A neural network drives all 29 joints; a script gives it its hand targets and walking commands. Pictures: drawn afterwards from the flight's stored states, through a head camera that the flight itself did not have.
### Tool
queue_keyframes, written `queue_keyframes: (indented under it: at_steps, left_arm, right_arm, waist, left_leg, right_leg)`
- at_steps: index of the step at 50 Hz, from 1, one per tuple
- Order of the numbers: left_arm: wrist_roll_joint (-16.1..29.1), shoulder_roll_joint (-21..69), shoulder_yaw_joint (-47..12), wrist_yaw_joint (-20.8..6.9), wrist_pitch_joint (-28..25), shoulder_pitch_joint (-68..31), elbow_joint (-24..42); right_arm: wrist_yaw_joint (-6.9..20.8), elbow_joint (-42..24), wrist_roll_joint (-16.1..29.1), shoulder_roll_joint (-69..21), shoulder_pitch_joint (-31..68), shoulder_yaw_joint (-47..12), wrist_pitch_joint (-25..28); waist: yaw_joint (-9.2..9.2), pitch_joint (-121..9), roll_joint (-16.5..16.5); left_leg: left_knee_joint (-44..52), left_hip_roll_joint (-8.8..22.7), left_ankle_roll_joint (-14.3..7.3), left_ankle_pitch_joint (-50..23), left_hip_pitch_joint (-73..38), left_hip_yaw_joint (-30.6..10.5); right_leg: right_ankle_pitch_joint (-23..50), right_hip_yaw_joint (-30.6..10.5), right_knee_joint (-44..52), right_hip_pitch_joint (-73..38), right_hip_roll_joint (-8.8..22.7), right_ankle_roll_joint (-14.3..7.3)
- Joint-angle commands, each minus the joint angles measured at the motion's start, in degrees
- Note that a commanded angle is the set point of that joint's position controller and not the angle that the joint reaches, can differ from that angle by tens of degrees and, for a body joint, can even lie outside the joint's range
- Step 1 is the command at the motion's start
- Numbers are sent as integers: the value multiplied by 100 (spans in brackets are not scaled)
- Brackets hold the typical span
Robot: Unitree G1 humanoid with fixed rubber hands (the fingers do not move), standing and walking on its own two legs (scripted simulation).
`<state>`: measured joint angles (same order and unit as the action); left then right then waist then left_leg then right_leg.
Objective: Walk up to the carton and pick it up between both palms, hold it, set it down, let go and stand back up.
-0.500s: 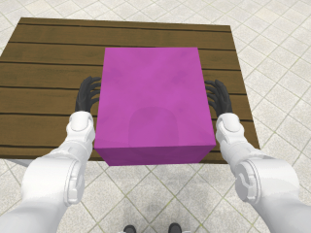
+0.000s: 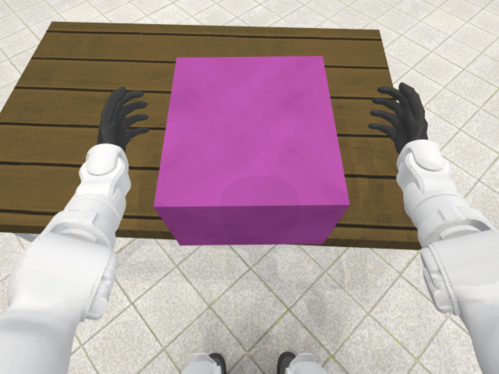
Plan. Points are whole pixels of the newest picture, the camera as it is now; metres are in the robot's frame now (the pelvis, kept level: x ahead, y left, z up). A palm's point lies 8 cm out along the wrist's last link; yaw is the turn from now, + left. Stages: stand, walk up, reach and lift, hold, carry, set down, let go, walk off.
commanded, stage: set down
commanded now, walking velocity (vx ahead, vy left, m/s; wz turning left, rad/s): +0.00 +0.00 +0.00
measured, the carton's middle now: (250, 151) +0.51 +0.01 -0.02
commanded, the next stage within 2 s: none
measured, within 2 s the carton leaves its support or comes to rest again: neither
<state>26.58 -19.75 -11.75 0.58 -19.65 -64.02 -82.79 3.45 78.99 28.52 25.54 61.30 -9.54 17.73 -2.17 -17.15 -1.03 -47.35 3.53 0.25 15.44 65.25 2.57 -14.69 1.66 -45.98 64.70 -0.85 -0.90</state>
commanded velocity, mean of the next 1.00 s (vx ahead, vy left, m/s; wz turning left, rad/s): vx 0.00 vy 0.00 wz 0.00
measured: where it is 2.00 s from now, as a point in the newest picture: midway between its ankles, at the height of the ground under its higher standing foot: outside the picture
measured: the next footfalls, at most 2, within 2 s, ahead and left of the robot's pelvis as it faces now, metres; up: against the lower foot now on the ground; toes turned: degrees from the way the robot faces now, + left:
none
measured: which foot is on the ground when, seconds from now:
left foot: down 0.00-1.00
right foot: down 0.00-1.00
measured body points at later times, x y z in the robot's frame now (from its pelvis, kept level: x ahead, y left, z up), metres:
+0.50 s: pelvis +0.01 +0.00 +0.03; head +0.09 +0.01 +0.48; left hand +0.49 +0.23 +0.15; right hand +0.49 -0.24 +0.15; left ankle +0.04 +0.12 -0.68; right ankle +0.04 -0.11 -0.68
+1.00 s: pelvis +0.01 -0.01 +0.04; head +0.08 -0.01 +0.48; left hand +0.43 +0.23 +0.10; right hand +0.44 -0.23 +0.08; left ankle +0.04 +0.13 -0.68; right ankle +0.04 -0.11 -0.68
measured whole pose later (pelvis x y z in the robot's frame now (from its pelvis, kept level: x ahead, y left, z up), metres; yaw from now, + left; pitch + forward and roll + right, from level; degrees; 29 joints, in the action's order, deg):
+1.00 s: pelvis +0.01 -0.01 +0.04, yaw +1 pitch +17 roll -1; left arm 18.4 -18.4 -4.7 -0.9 -15.7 -44.3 -67.9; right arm -0.6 66.8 26.8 20.9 41.8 -8.1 15.6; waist -0.7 -10.4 -1.4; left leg -36.1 2.8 1.1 13.2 40.3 0.8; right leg -12.6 2.4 -34.3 39.1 -1.2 -1.3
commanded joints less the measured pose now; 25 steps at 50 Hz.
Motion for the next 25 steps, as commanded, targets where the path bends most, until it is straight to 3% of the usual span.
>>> queue_keyframes:
  at_steps: [1,5,8,11,16,21,22,25]
  left_arm:
    - [51,-1132,55,11,-51,-2861,960]
    - [-73,-1132,40,0,148,-2874,593]
    - [-102,-1231,85,38,317,-3086,902]
    - [-169,-1224,186,37,517,-2951,797]
    - [-284,-1189,213,15,718,-2915,954]
    - [-476,-984,297,-78,875,-2181,1108]
    - [-475,-1105,337,-93,889,-2504,989]
    - [-560,-894,343,-150,817,-1930,917]
  right_arm:
    - [-68,-1110,-89,1066,2601,266,14]
    - [-149,-805,-176,1092,2634,351,-177]
    - [-184,-1093,-154,1195,2847,428,-283]
    - [-219,-1048,-158,1185,2753,383,-427]
    - [-207,-973,-21,1131,2666,268,-587]
    - [-187,-861,119,1089,1967,89,-610]
    - [-193,-834,75,1099,2272,150,-652]
    - [-163,-811,95,931,1744,20,-619]
  waist:
    - [160,-5017,359]
    - [228,-4634,289]
    - [156,-4870,155]
    - [182,-4535,316]
    - [102,-4172,142]
    - [142,-3487,144]
    - [158,-3284,187]
    - [161,-2758,234]
  left_leg:
    - [214,-363,156,-1470,-2576,124]
    - [327,-359,169,-1318,-2695,93]
    - [383,-358,204,-1481,-2931,110]
    - [547,-365,182,-1489,-3098,89]
    - [825,-339,229,-1810,-3566,50]
    - [1090,-300,272,-2254,-4178,-27]
    - [1163,-314,235,-2017,-4095,-51]
    - [1328,-303,189,-1874,-4098,-76]
  right_leg:
    - [1885,83,339,-3041,-192,415]
    - [1730,98,435,-3093,-190,370]
    - [1838,108,505,-3200,-207,361]
    - [1994,117,630,-3497,-221,372]
    - [2167,127,920,-3720,-212,328]
    - [2401,174,1264,-3866,-235,295]
    - [2156,158,1347,-3757,-218,303]
    - [1952,146,1497,-3939,-185,294]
